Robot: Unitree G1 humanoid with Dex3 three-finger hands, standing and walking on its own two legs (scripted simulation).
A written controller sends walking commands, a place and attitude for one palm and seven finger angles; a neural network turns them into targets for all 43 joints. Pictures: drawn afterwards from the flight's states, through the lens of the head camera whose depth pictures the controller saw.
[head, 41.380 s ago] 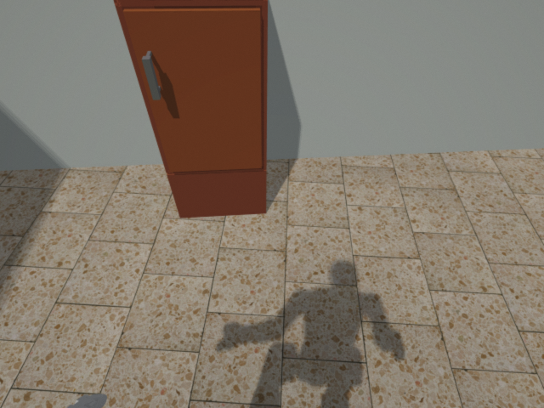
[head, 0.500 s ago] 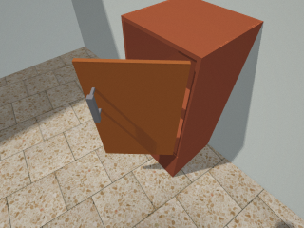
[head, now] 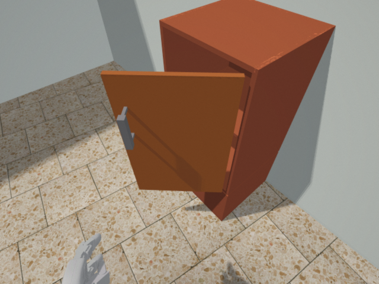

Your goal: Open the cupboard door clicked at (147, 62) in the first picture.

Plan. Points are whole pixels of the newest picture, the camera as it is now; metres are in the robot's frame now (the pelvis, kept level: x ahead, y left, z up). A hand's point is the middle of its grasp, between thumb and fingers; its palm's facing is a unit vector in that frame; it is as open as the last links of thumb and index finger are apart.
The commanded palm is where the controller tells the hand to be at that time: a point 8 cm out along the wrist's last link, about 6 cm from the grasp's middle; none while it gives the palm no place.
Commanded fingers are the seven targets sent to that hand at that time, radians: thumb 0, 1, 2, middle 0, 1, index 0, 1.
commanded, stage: raise the hand with hooked fingers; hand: left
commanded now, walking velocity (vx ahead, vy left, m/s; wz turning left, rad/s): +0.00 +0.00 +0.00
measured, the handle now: (127, 128) +0.54 +0.22 -0.02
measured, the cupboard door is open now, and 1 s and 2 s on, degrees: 47 47 47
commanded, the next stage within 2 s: move the hooked fingers beside the handle in 1.96 s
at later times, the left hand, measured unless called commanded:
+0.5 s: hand (97, 262) +0.18 +0.20 -0.04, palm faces +0.01 -1.00 -0.07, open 10.0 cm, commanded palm +0.16 +0.26 -0.04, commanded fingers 0.00 0.13 0.57 -0.25 -0.80 -0.25 -0.80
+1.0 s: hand (81, 238) +0.22 +0.25 -0.03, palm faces +0.00 -1.00 -0.06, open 12.9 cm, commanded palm +0.20 +0.30 -0.02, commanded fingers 0.00 -0.45 0.32 -0.30 -1.17 -0.30 -1.17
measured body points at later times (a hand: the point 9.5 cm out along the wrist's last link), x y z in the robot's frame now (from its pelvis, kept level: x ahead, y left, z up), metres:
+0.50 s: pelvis -0.04 +0.00 -0.09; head +0.04 +0.01 +0.35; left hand +0.17 +0.26 -0.04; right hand +0.18 -0.20 -0.16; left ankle -0.05 +0.11 -0.73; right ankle +0.03 -0.12 -0.73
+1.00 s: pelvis -0.03 +0.01 -0.07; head +0.04 +0.03 +0.37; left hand +0.21 +0.30 -0.02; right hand +0.15 -0.24 -0.13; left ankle -0.05 +0.11 -0.73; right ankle +0.03 -0.12 -0.73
